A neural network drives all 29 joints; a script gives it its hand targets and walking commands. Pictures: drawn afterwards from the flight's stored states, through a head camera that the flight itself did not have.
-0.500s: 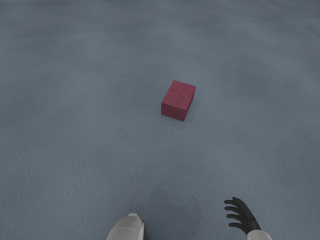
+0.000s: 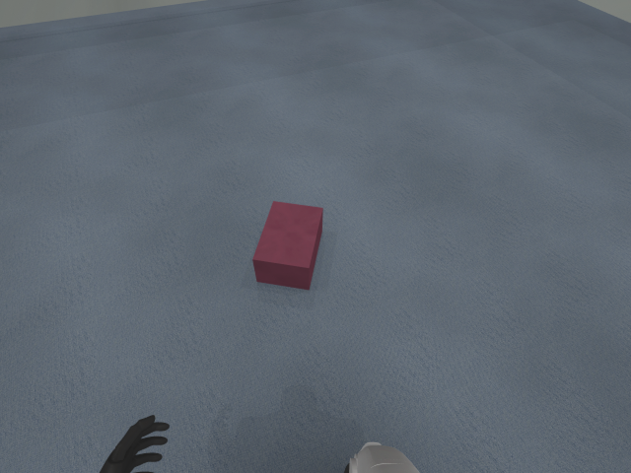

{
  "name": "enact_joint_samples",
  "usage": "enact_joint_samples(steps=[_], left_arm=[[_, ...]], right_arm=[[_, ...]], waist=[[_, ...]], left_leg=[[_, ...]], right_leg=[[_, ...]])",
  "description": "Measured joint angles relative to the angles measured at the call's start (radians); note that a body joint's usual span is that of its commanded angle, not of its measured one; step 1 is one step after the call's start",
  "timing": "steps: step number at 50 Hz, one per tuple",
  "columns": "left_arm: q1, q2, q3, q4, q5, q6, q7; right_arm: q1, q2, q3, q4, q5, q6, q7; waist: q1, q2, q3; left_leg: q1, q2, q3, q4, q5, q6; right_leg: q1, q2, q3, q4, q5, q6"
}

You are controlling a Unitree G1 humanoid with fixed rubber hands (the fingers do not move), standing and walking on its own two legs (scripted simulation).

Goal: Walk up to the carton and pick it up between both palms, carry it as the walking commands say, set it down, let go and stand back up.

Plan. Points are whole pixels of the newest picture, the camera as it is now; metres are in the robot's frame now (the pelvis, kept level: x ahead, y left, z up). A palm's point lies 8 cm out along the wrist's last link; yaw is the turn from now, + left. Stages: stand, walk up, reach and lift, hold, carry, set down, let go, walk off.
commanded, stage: walk up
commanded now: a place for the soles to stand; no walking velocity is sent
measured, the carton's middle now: (290, 244) +0.97 +0.06 -0.68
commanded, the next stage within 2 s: none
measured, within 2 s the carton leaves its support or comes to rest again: neither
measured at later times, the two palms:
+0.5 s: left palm (109, 416) +0.22 +0.29 -0.12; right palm (449, 340) +0.30 -0.21 -0.08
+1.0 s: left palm (173, 280) +0.43 +0.23 -0.09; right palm (446, 248) +0.49 -0.26 -0.09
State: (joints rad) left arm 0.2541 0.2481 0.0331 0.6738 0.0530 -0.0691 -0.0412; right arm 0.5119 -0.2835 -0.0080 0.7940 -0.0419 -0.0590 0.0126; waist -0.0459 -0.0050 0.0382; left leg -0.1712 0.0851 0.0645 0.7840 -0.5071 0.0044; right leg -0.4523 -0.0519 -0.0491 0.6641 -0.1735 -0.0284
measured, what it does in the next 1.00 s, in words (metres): walks ahead: left foot, then right foot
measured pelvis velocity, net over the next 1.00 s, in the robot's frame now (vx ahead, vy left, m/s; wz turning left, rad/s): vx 0.40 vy -0.02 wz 0.02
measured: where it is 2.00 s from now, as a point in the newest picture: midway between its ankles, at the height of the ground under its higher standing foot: (287, 379)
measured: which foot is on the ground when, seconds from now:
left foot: up 0.00-0.36, down 0.38-0.78, up 0.80-1.00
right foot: down 0.00-0.38, up 0.40-0.76, down 0.78-1.00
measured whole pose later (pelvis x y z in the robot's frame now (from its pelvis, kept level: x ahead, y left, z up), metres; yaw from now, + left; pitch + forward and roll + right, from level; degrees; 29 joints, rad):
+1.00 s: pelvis +0.40 -0.02 +0.02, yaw +1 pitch -2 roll +1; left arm 0.37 0.24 0.00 0.77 0.03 -0.05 0.01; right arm 0.33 -0.25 -0.02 0.68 -0.03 -0.03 0.01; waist 0.03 0.02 0.06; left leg -0.48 0.03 0.04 0.90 -0.37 -0.01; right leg -0.27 -0.05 -0.10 0.56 -0.25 -0.02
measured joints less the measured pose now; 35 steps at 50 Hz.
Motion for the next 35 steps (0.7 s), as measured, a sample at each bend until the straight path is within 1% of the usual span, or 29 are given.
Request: enact_joint_samples(steps=[2,3,5,8,11,14,16,18,19,20,21,23,24,27,30,32,35], left_arm=[[0.014,-0.012,-0.005,0.008,-0.017,0.006,0.020],[0.026,-0.016,-0.009,0.018,-0.022,0.010,0.027],[0.059,-0.021,-0.015,0.040,-0.025,0.012,0.034],[0.118,-0.020,-0.022,0.074,-0.022,0.000,0.037],[0.176,-0.009,-0.021,0.102,-0.021,-0.007,0.035],[0.222,0.006,-0.017,0.125,-0.021,-0.002,0.030],[0.245,0.016,-0.016,0.136,-0.020,0.006,0.027],[0.267,0.022,-0.019,0.136,-0.017,0.015,0.023],[0.282,0.021,-0.023,0.129,-0.016,0.019,0.021],[0.280,0.023,-0.027,0.127,-0.014,0.027,0.019],[0.269,0.025,-0.027,0.122,-0.013,0.037,0.016],[0.233,0.030,-0.025,0.104,-0.009,0.052,0.016],[0.210,0.032,-0.023,0.094,-0.007,0.054,0.016],[0.142,0.030,-0.015,0.066,-0.001,0.053,0.008],[0.082,0.019,-0.011,0.048,-0.002,0.049,-0.003],[0.048,0.008,-0.011,0.040,-0.002,0.047,-0.011],[0.008,-0.008,-0.013,0.029,-0.003,0.044,-0.019]], right_arm=[[-0.031,-0.002,0.000,-0.017,0.002,0.020,0.002],[-0.050,-0.001,-0.002,-0.030,0.002,0.025,0.003],[-0.092,0.002,-0.005,-0.058,-0.002,0.027,0.006],[-0.147,0.010,-0.010,-0.095,-0.007,0.024,0.019],[-0.193,0.022,-0.008,-0.118,-0.008,0.022,0.031],[-0.229,0.039,-0.004,-0.133,-0.006,0.018,0.037],[-0.242,0.050,-0.003,-0.142,-0.006,0.012,0.036],[-0.241,0.052,-0.003,-0.152,-0.008,0.001,0.029],[-0.237,0.045,-0.004,-0.161,-0.010,-0.007,0.021],[-0.237,0.047,-0.006,-0.161,-0.008,-0.012,0.011],[-0.233,0.052,-0.005,-0.154,-0.002,-0.010,0.000],[-0.209,0.059,-0.003,-0.131,0.006,-0.002,-0.015],[-0.194,0.061,-0.003,-0.117,0.007,0.000,-0.020],[-0.145,0.058,-0.002,-0.079,0.007,-0.009,-0.026],[-0.096,0.048,-0.005,-0.048,0.003,-0.023,-0.025],[-0.068,0.039,-0.007,-0.033,0.003,-0.025,-0.023],[-0.035,0.025,-0.010,-0.016,0.003,-0.019,-0.020]], waist=[[0.015,0.024,0.016],[0.022,0.032,0.021],[0.038,0.045,0.023],[0.066,0.053,0.009],[0.093,0.049,0.000],[0.112,0.037,0.000],[0.116,0.024,0.000],[0.113,0.015,-0.002],[0.109,0.019,-0.007],[0.096,0.010,-0.004],[0.089,-0.003,0.001],[0.080,-0.023,0.009],[0.075,-0.032,0.011],[0.052,-0.045,0.007],[0.025,-0.040,0.004],[0.009,-0.033,0.006],[-0.009,-0.019,0.010]], left_leg=[[-0.102,-0.024,-0.052,0.246,-0.023,0.005],[-0.150,-0.034,-0.057,0.324,-0.013,0.005],[-0.233,-0.041,-0.047,0.369,0.020,0.001],[-0.327,-0.036,-0.034,0.292,0.102,-0.013],[-0.372,-0.025,-0.027,0.143,0.193,-0.016],[-0.366,-0.023,-0.026,0.001,0.280,-0.005],[-0.330,-0.030,-0.022,-0.082,0.322,0.007],[-0.267,-0.047,-0.014,-0.153,0.317,0.019],[-0.241,-0.051,-0.023,-0.179,0.314,0.029],[-0.256,-0.059,-0.022,-0.135,0.321,0.031],[-0.262,-0.064,-0.017,-0.092,0.295,0.031],[-0.233,-0.064,-0.008,-0.080,0.246,0.032],[-0.209,-0.063,-0.003,-0.100,0.237,0.033],[-0.136,-0.057,0.010,-0.192,0.250,0.029],[-0.073,-0.049,0.015,-0.266,0.255,0.021],[-0.038,-0.042,0.016,-0.289,0.243,0.012],[0.004,-0.028,0.018,-0.280,0.198,-0.007]], right_leg=[[0.010,0.011,-0.008,0.053,-0.055,0.001],[0.031,0.012,-0.011,0.047,-0.073,-0.001],[0.084,0.012,-0.020,-0.004,-0.079,-0.002],[0.161,0.012,-0.032,-0.100,-0.067,-0.004],[0.228,0.012,-0.040,-0.168,-0.071,-0.001],[0.283,0.009,-0.047,-0.186,-0.106,0.010],[0.309,0.001,-0.049,-0.163,-0.150,0.021],[0.315,-0.011,-0.046,-0.093,-0.220,0.030],[0.294,-0.014,-0.043,-0.019,-0.265,0.020],[0.253,-0.015,-0.022,0.099,-0.315,0.015],[0.206,-0.007,0.007,0.223,-0.345,0.014],[0.115,0.010,0.030,0.408,-0.346,0.017],[0.074,0.012,0.027,0.448,-0.330,0.021],[-0.028,-0.004,0.013,0.426,-0.257,0.040],[-0.086,-0.020,0.008,0.307,-0.168,0.049],[-0.095,-0.026,0.006,0.208,-0.108,0.046],[-0.069,-0.023,-0.001,0.080,-0.042,0.031]])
